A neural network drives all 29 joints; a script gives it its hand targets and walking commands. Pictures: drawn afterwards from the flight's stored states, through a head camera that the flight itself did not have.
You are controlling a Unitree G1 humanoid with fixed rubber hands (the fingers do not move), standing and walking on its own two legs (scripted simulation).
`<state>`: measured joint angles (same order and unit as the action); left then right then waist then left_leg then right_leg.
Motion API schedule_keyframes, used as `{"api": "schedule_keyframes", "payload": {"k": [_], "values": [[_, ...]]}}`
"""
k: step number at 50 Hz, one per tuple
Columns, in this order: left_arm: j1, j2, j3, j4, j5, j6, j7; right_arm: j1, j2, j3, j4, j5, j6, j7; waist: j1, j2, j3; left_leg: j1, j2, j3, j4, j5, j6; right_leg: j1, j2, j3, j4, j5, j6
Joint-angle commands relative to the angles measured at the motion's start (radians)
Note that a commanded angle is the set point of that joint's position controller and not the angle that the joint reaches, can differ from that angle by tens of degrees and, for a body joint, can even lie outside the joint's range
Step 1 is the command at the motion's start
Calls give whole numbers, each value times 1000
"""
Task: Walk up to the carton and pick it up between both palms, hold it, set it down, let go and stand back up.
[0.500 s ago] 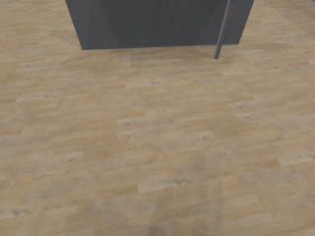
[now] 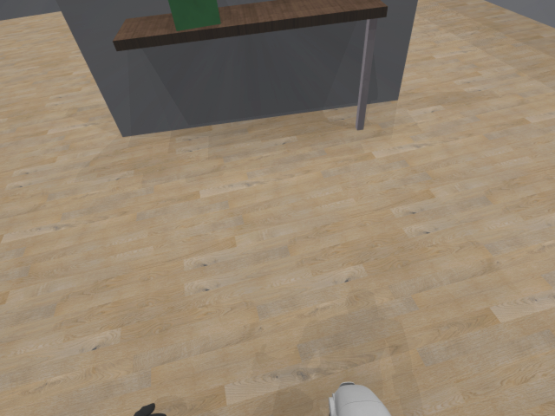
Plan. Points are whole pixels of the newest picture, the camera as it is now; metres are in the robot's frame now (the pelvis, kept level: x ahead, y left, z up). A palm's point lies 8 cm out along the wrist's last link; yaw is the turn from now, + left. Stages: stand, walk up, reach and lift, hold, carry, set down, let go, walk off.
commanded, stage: walk up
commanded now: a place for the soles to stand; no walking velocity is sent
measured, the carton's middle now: out of the picture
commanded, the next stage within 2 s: none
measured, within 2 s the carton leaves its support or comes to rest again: neither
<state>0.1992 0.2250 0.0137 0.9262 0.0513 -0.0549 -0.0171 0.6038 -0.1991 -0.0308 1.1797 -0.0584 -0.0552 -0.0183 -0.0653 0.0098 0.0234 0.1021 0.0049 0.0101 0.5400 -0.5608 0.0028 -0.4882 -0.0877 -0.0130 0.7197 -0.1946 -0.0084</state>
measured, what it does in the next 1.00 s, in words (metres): walks ahead: left foot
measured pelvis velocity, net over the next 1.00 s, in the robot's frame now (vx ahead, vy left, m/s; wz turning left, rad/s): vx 0.49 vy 0.06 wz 0.16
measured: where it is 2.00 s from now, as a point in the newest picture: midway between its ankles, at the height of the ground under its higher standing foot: (241, 244)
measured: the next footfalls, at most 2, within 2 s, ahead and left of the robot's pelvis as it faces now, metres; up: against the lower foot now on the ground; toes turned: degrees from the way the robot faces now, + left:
left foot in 0.64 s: +0.47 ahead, +0.20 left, +0.00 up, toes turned +19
right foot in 1.10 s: +0.77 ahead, -0.07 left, +0.00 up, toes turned +3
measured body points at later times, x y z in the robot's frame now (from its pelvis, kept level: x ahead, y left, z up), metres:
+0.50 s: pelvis +0.22 -0.02 +0.03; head +0.20 -0.02 +0.48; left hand +0.09 +0.19 -0.12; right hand +0.34 -0.25 -0.11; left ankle +0.34 +0.16 -0.64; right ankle +0.15 -0.13 -0.71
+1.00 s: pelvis +0.49 +0.06 +0.02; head +0.51 +0.06 +0.47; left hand +0.58 +0.33 -0.10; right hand +0.53 -0.20 -0.12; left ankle +0.43 +0.18 -0.71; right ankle +0.62 -0.06 -0.65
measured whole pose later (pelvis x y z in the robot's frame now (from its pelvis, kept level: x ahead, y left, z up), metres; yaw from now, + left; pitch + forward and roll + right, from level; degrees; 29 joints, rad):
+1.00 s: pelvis +0.49 +0.06 +0.02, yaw +9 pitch -4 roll +2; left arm 0.21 0.27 0.04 0.78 0.03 -0.04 -0.02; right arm 0.37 -0.23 -0.04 0.92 -0.04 -0.09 -0.01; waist -0.05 -0.05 0.11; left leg -0.12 0.06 0.17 0.58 -0.38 -0.01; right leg -0.62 -0.09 0.02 1.06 -0.38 0.00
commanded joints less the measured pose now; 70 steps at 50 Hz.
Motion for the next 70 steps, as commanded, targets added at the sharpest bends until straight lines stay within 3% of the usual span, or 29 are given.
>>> {"api": "schedule_keyframes", "payload": {"k": [1,2,3,4,6,10,17,21,25,28,30,31,32,33,34,35,37,39,45,50,53,55,56,57,58,60,63,66,70], "values": [[457,218,59,32,4,-4,44,-5,-91,11,-164,3,-1,45,170,-335,33,-770,-71,-46,760,-53,43,539,-262,642,-418,-762,-50],[327,291,75,-6,-43,16,56,42,-140,-4,-174,29,21,44,121,-326,77,-787,-26,-61,850,-51,39,430,-362,941,-664,-1095,-129],[237,300,78,-48,-71,17,61,24,-161,-2,-177,18,32,42,92,-265,138,-780,3,-67,922,13,26,330,-390,1028,-741,-1145,-154],[215,266,65,-67,-85,3,53,-21,-155,3,-186,6,26,41,88,-198,177,-789,15,-93,953,81,22,288,-363,987,-751,-1066,-150],[181,238,58,-77,-66,-17,47,-89,-112,11,-191,3,8,40,88,-156,204,-784,65,-106,911,112,13,212,-316,710,-626,-840,-145],[142,108,28,-36,-24,-29,34,-103,-96,4,-222,25,21,45,20,-190,187,-658,95,-108,719,131,6,73,-207,303,-545,-556,-149],[289,114,14,24,-10,-48,37,-327,-137,5,-319,-4,47,77,53,-56,208,-925,116,-80,546,380,-42,264,-285,247,-635,-583,-179],[372,112,2,55,-1,-62,31,-479,-122,18,-363,3,25,82,113,-17,223,-971,132,-42,372,493,-38,408,-247,116,-612,-352,-157],[383,127,-2,55,9,-56,23,-579,-86,35,-399,15,-7,80,143,-91,242,-860,119,50,138,505,-11,443,-197,-29,-532,-90,-174],[389,153,2,54,20,-35,24,-483,-76,30,-375,-1,-16,71,113,-143,215,-646,83,89,64,426,19,414,-225,-71,-427,119,-181],[382,148,-5,50,26,-18,20,-244,-124,-1,-321,-14,-25,57,10,-64,123,-341,32,98,20,459,46,325,-179,-142,-140,220,-152],[418,115,-19,45,24,-14,12,-81,-182,-29,-279,-20,-27,46,-40,20,-5,-122,35,69,72,462,72,244,-99,-197,93,159,-115],[479,77,-31,31,6,-8,5,9,-246,-53,-268,-32,-19,34,-49,138,-141,52,212,-198,97,298,108,107,-19,-217,329,-56,-79],[515,97,-19,-8,-48,7,4,29,-345,-75,-278,9,-12,14,-57,261,-182,166,419,-686,-124,125,256,-116,129,-152,617,-381,-17],[423,165,5,-23,-54,25,9,16,-340,-94,-274,50,0,-8,-90,189,-183,169,465,-822,-231,-76,328,-213,77,-74,721,-372,-25],[318,187,11,-57,-50,26,8,-29,-311,-82,-304,68,3,-18,-97,150,-162,127,458,-817,-300,-155,310,-233,46,-19,761,-318,-35],[194,134,0,-113,-56,-1,3,-82,-284,-61,-346,51,-13,-32,-93,96,-111,32,411,-579,-276,252,239,-201,28,67,763,-263,-28],[192,72,-2,-135,-43,-15,3,-177,-227,-57,-344,35,-29,-20,-34,170,-32,-129,383,-384,-219,473,264,-152,-9,71,701,-249,-23],[136,49,15,-184,-19,12,-4,-323,-143,-24,-360,18,-70,8,73,104,112,-349,414,-175,-287,486,267,-149,-51,126,420,-250,12],[198,53,26,-159,-23,-5,-39,-407,-185,-23,-377,-4,-62,18,137,132,100,-548,248,99,-170,168,173,213,-4,-9,11,221,0],[274,100,53,-128,4,-5,-27,-319,-208,-18,-363,-9,-32,20,147,27,25,-481,259,123,8,239,155,371,63,-108,-56,228,-19],[405,167,99,-111,13,-9,-3,-182,-153,6,-337,-11,-2,31,189,-183,-51,-535,159,185,442,247,104,521,125,-62,-50,-47,-33],[397,217,101,-140,21,-8,6,-100,-87,28,-342,3,17,40,144,-352,-35,-666,67,178,734,-77,56,481,-91,359,-159,-329,-64],[391,301,110,-188,-33,6,17,-41,-154,11,-379,35,34,45,130,-361,-58,-780,11,71,814,-102,13,506,-268,868,-443,-647,-189],[323,322,121,-207,-65,20,33,-118,-208,2,-380,27,49,42,135,-287,24,-844,63,59,890,-96,4,423,-347,1039,-598,-951,-255],[291,265,92,-232,-83,-1,38,-264,-223,3,-419,9,32,40,141,-190,87,-865,97,-23,911,38,6,352,-303,959,-632,-790,-219],[250,228,80,-202,-32,-32,39,-288,-168,6,-418,24,4,39,117,-242,83,-768,142,-69,795,30,-1,214,-257,631,-469,-451,-236],[195,141,58,-187,-24,-40,33,-259,-166,-1,-416,31,14,41,76,-242,30,-709,149,-91,664,74,-15,190,-204,431,-446,-415,-226],[250,136,52,-155,-26,-49,32,-337,-123,10,-450,8,31,64,89,-180,52,-756,149,-47,511,272,-32,192,-194,342,-477,-411,-229]]}}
